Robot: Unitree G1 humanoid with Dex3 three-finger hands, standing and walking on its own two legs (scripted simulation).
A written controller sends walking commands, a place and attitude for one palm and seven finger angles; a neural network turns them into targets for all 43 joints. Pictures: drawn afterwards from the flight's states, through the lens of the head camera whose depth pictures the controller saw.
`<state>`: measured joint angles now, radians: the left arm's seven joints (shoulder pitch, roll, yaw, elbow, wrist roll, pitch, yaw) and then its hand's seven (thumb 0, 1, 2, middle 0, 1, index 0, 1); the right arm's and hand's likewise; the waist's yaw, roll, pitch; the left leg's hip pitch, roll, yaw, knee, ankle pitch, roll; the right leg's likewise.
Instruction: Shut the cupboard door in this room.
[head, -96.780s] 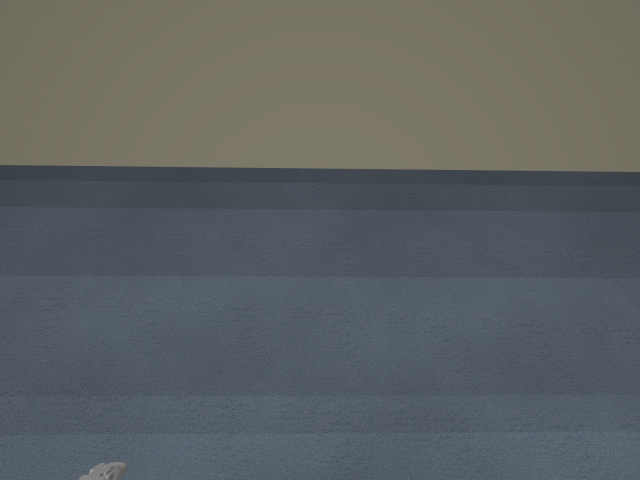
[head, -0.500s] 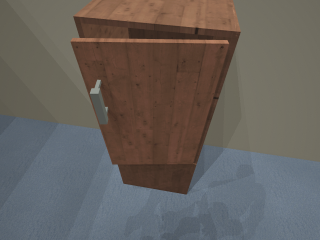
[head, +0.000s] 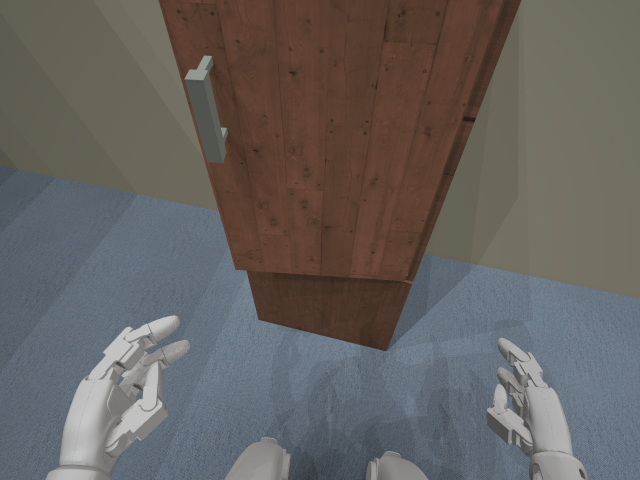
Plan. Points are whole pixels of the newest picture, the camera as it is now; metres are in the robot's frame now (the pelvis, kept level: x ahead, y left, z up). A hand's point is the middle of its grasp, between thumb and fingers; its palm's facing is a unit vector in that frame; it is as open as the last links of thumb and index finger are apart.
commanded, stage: raise the hand and make a fist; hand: left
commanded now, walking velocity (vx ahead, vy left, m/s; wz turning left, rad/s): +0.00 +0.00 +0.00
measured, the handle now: (211, 110) +0.52 +0.20 +0.17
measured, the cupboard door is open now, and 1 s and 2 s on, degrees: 10 10 10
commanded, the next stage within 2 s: bring the fist close to the handle in 1.48 s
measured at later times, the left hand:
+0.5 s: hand (136, 338) +0.23 +0.21 +0.11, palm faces +0.06 -1.00 -0.05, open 3.8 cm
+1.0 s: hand (117, 285) +0.26 +0.22 +0.16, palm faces +0.06 -1.00 -0.05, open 3.1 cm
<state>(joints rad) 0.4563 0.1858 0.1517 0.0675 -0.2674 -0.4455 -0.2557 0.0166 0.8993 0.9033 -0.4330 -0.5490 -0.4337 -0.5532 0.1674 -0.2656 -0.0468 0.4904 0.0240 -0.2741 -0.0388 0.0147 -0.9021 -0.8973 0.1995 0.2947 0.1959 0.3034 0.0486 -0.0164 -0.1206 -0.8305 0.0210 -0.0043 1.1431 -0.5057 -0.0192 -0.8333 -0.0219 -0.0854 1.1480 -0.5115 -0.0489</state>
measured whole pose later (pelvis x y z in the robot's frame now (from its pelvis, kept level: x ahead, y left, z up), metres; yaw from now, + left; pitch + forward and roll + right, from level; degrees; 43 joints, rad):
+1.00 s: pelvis +0.04 +0.03 +0.06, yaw +1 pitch +4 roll -1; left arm 0.34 0.25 0.18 -0.19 -0.28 -0.12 -0.21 0.02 0.90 0.90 -1.28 -1.47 -1.28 -1.47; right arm 0.27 -0.23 0.08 0.53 0.03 -0.24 -0.07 0.02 -0.90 -0.90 0.20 0.30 0.20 0.30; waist 0.04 0.04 -0.08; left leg -0.45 0.01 -0.01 0.80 -0.41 0.01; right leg -0.43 -0.02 -0.09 0.76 -0.39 -0.01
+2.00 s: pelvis +0.04 +0.02 +0.07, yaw -1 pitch +2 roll +0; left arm 0.03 0.20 0.14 0.04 -0.22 -0.05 -0.13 0.02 0.90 0.90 -1.30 -1.50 -1.30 -1.50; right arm 0.25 -0.24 0.06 0.61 0.03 -0.23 -0.07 0.02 -0.90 -0.90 0.20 0.30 0.20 0.30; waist 0.02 0.04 -0.05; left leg -0.36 0.01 0.02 0.68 -0.36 0.00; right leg -0.37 -0.02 -0.06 0.69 -0.35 -0.02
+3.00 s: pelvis +0.02 +0.01 +0.07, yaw -2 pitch +5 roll +0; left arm -0.44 0.24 0.21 0.63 -0.17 -0.21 -0.08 0.02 0.90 0.90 -1.30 -1.50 -1.30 -1.50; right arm 0.30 -0.26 0.02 0.66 0.04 -0.08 -0.05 0.01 -0.90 -0.90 0.20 0.29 0.20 0.30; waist -0.03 0.03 -0.05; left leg -0.42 0.02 0.04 0.67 -0.33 0.00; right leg -0.43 0.00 -0.04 0.67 -0.32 -0.02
